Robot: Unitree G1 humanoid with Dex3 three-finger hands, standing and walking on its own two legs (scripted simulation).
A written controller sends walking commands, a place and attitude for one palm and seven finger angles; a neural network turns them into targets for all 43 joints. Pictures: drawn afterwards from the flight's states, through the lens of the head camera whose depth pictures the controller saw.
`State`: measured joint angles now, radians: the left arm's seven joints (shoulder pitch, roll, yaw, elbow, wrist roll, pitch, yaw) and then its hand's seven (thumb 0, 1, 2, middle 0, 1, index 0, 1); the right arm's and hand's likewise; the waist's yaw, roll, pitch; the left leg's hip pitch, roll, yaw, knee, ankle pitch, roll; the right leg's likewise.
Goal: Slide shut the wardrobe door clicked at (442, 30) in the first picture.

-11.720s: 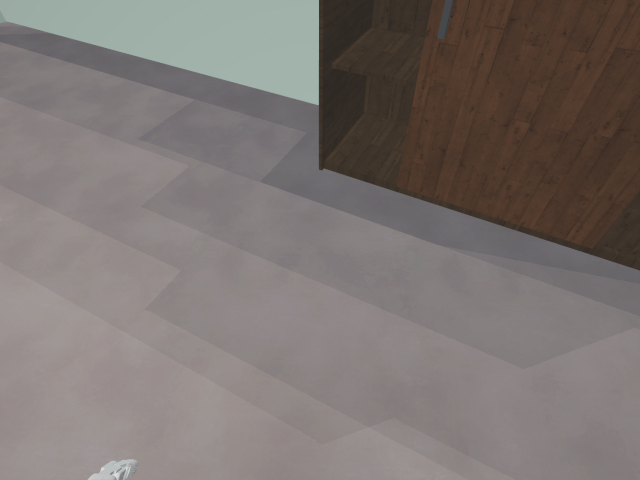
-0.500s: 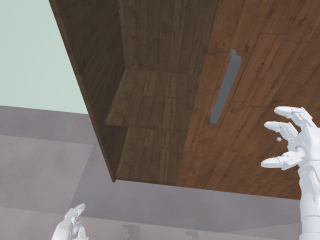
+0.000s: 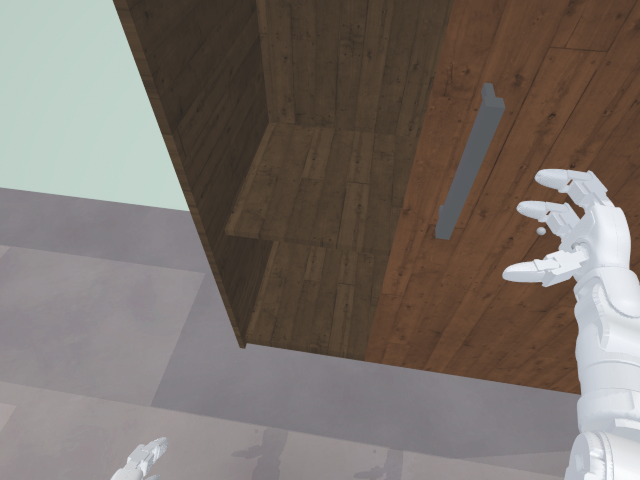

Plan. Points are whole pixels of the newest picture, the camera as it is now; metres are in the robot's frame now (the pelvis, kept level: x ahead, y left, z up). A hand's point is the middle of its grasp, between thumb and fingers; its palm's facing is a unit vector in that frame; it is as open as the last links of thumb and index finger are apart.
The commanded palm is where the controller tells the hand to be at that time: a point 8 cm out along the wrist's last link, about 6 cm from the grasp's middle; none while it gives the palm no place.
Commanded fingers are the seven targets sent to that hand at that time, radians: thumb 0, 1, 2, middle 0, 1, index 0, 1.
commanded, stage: move the hooked fingers beside the handle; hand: right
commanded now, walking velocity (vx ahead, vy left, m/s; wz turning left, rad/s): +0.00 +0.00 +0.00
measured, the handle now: (462, 169) +0.53 -0.14 +0.11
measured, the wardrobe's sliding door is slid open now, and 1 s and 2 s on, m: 0.39 0.39 0.39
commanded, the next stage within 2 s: feel for the door with the fingertips in 1.24 s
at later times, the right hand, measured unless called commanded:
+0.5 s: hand (512, 194) +0.48 -0.20 +0.11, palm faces +0.06 +1.00 +0.00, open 13.9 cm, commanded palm +0.44 -0.26 +0.11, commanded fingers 0.00 0.50 -0.30 0.30 1.20 0.30 1.20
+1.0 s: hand (517, 202) +0.47 -0.21 +0.11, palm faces +0.08 +1.00 +0.00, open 14.0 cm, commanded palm +0.44 -0.26 +0.11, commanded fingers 0.00 0.50 -0.30 0.30 1.20 0.30 1.20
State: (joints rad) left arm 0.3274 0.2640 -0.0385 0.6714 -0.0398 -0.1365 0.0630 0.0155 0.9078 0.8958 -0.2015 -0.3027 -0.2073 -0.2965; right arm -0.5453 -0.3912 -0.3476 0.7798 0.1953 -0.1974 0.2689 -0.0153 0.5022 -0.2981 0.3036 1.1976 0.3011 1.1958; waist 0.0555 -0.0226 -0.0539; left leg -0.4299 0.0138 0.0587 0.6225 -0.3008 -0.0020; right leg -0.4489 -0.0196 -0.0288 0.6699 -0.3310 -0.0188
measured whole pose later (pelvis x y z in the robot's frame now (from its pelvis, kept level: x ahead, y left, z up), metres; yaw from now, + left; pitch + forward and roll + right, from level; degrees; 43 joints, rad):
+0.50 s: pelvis +0.00 +0.00 -0.01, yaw +1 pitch +11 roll +1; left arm 0.39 0.27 -0.02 0.68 -0.02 -0.04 0.03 0.01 0.91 0.90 -0.20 -0.30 -0.21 -0.30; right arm -0.80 -0.46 -0.39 1.09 0.12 -0.29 0.22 -0.02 0.50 -0.30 0.31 1.20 0.31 1.20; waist 0.12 -0.02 -0.07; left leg -0.55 0.00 0.05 0.67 -0.32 0.00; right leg -0.57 -0.03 -0.04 0.73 -0.36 -0.02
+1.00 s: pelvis +0.01 +0.00 -0.01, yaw +1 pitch +11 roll +2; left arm 0.36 0.26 -0.03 0.64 -0.02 -0.01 0.03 0.01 0.91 0.90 -0.20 -0.30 -0.21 -0.30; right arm -0.73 -0.45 -0.39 1.01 0.13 -0.28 0.22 -0.02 0.50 -0.30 0.30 1.20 0.30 1.20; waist 0.11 -0.02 -0.08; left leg -0.54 0.00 0.04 0.67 -0.32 0.00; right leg -0.56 -0.04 -0.04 0.74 -0.37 -0.02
